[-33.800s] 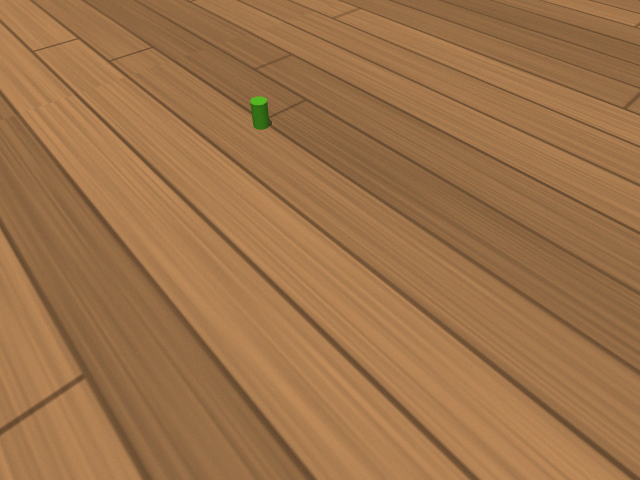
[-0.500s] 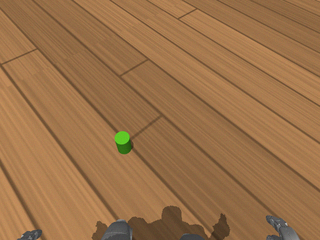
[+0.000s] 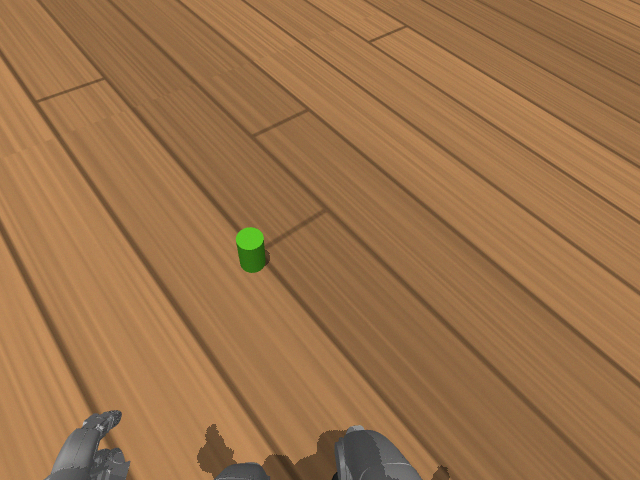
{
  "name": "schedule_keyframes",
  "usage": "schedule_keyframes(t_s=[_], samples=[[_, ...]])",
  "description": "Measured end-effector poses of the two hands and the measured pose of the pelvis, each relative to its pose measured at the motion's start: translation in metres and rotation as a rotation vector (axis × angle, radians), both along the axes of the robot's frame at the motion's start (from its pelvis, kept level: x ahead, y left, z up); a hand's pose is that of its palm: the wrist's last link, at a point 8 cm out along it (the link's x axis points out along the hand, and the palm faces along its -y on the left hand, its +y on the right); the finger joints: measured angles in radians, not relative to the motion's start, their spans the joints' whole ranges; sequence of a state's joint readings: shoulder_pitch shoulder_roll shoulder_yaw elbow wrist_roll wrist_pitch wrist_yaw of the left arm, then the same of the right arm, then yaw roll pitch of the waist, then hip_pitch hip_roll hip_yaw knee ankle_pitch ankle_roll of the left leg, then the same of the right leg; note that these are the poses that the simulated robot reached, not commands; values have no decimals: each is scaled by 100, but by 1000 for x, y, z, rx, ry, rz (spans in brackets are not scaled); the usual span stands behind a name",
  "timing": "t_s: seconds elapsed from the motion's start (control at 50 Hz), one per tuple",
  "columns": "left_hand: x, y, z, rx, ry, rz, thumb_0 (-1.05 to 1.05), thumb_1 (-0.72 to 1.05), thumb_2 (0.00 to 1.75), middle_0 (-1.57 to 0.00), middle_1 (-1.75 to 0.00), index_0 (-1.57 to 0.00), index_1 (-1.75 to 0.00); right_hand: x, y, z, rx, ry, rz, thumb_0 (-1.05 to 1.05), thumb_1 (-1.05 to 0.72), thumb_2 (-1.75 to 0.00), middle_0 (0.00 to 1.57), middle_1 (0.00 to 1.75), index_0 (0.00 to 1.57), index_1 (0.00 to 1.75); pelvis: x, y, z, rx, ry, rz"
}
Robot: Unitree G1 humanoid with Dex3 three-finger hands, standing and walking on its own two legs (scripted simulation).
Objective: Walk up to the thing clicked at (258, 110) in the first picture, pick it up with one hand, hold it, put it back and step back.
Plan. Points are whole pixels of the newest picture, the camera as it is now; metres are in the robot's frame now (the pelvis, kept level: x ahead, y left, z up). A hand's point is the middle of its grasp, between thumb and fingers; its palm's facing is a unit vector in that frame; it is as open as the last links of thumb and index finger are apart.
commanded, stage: step back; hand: left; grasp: from the side
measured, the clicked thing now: (251, 250) +0.84 +0.19 -0.68
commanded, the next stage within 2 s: stand in 1.44 s
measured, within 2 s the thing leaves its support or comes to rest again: neither
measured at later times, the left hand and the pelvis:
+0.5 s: hand out of the picture -0.10 +0.22 -0.12, palm faces -0.02 -0.88 -0.47, open 7.4 cm; pelvis -0.16 -0.06 +0.01, yaw -2 degrees
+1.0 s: hand out of the picture -0.08 +0.21 -0.14, palm faces +0.03 -0.92 -0.40, open 7.4 cm; pelvis -0.15 -0.06 +0.00, yaw +2 degrees
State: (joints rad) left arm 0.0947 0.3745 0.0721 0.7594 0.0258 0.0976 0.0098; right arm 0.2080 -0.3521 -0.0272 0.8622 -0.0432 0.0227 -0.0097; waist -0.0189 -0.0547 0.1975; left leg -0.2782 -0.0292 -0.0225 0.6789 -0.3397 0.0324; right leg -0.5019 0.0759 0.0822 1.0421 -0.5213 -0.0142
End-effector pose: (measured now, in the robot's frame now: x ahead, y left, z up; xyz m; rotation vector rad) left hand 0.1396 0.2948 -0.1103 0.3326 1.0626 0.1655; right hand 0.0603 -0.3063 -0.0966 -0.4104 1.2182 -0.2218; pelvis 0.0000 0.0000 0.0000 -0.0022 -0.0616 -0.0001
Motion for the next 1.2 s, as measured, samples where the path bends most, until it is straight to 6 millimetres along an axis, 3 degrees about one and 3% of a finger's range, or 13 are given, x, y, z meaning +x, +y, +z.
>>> schedule_keyframes(t_s=[0.14,0.26,0.36,0.44,0.54,0.6,0.68,0.76,0.88,1.0,1.1,1.2], samples=[[-80,-3,3,14,84,30,1,90,90,-20,-30,-21,-30,-17,-20,19,-23,-83,15,0,-90,-89,20,30,21,30,-45,-17,9,-19,32,-35],[-150,-15,-4,83,153,12,1,91,90,-20,-30,-21,-30,-34,-51,2,1,-177,30,0,-90,-89,20,30,21,30,-97,-42,-8,3,23,-87],[-209,-38,11,95,165,39,1,91,90,-20,-30,-21,-30,-74,-67,-14,48,-153,-16,0,-91,-89,20,30,20,30,-130,-57,-5,0,-1,-74],[-237,-42,29,118,171,66,1,90,90,-21,-30,-21,-30,-115,-70,-17,81,-103,-35,0,-91,-89,20,30,20,30,-147,-60,5,40,16,-56],[-248,-33,38,141,99,80,1,90,90,-21,-30,-21,-30,-169,-71,-29,83,26,-23,0,-91,-89,20,30,20,30,-166,-59,4,19,31,-7],[-253,-22,36,138,52,104,1,90,90,-21,-30,-21,-30,-191,-65,-31,78,99,2,0,-91,-89,20,30,20,30,-173,-55,1,10,31,36],[-266,-5,24,118,60,121,1,90,90,-21,-30,-21,-30,-201,-51,-24,72,103,6,1,-91,-89,20,30,20,30,-181,-45,0,40,10,46],[-272,-5,19,82,119,122,1,90,90,-20,-30,-21,-30,-204,-42,-10,75,40,-16,0,-91,-89,20,30,20,30,-176,-39,8,16,16,50],[-255,-15,17,50,113,92,1,90,90,-20,-30,-21,-30,-192,-49,-1,60,19,-18,0,-90,-89,20,30,20,30,-166,-47,11,19,19,42],[-228,-39,13,58,74,86,1,91,90,-20,-30,-21,-30,-161,-67,-20,60,13,-24,0,-90,-89,20,30,20,30,-149,-60,0,-14,4,39],[-215,-51,20,46,52,95,1,90,90,-20,-30,-21,-30,-129,-60,-22,86,0,11,0,-91,-89,20,30,20,30,-137,-61,6,13,9,48],[-202,-44,20,49,52,96,1,90,90,-21,-30,-21,-30,-106,-48,-25,94,-8,34,0,-91,-89,20,30,20,30,-128,-53,5,8,17,49]])
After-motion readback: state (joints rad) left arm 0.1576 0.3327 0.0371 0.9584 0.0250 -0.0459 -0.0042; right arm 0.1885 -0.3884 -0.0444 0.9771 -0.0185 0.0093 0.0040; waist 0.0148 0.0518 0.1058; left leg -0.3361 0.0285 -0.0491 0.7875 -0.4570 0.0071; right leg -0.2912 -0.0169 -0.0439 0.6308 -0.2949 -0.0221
